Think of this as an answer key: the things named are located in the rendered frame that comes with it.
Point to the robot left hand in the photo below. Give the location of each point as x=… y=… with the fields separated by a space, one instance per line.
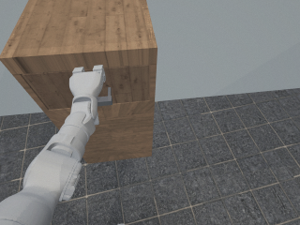
x=89 y=82

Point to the left robot forearm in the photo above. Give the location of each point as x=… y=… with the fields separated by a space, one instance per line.
x=73 y=136

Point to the drawer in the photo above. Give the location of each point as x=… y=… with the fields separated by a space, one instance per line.
x=128 y=84

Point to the cabinet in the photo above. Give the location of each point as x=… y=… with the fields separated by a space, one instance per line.
x=60 y=35

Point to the left robot upper arm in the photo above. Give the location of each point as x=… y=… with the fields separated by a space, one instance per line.
x=53 y=179

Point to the handle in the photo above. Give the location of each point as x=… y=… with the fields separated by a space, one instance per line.
x=107 y=100

